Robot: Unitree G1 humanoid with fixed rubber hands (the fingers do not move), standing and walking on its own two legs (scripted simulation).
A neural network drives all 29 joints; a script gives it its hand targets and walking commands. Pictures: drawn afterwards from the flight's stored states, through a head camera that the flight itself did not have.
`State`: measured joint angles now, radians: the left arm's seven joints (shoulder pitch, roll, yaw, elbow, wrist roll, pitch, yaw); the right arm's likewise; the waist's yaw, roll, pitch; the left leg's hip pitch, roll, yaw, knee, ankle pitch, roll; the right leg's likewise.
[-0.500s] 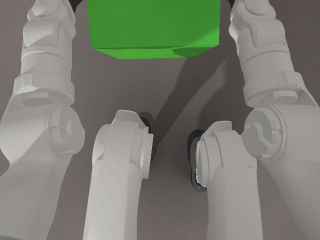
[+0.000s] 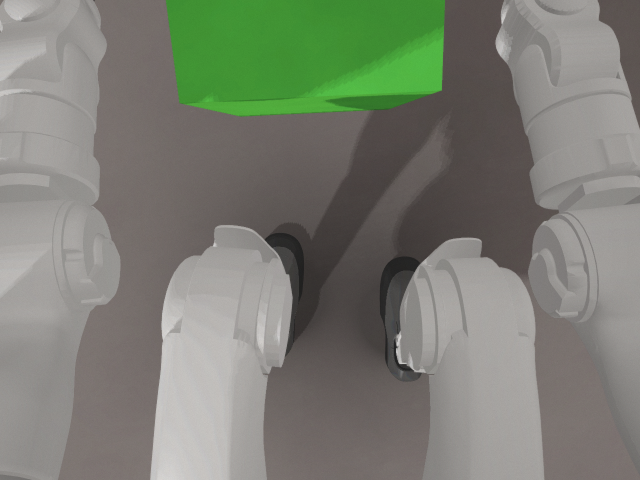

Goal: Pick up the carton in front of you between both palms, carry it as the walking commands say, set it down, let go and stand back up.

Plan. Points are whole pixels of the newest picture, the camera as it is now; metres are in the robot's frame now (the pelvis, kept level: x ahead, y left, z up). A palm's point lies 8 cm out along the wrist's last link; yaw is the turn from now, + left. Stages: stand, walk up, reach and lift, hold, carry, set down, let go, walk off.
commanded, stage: set down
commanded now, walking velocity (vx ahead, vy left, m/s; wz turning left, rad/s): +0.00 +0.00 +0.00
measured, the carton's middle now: (308, 6) +0.54 +0.08 -0.24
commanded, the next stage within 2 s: let go in 0.94 s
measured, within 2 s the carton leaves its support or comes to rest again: neither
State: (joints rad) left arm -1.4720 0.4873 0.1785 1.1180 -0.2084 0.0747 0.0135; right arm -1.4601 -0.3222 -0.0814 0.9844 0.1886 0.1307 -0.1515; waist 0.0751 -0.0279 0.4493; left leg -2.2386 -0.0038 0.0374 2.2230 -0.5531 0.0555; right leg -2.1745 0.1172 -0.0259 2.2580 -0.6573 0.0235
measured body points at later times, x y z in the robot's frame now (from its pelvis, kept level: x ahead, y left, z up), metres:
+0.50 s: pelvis +0.01 +0.00 +0.12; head +0.35 +0.04 +0.42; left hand +0.55 +0.28 +0.01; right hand +0.59 -0.11 +0.01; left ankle +0.12 +0.10 -0.33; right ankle +0.10 -0.11 -0.33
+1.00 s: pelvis +0.03 +0.01 +0.27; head +0.35 +0.04 +0.59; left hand +0.54 +0.29 +0.16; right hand +0.58 -0.11 +0.16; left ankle +0.12 +0.10 -0.33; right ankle +0.10 -0.11 -0.33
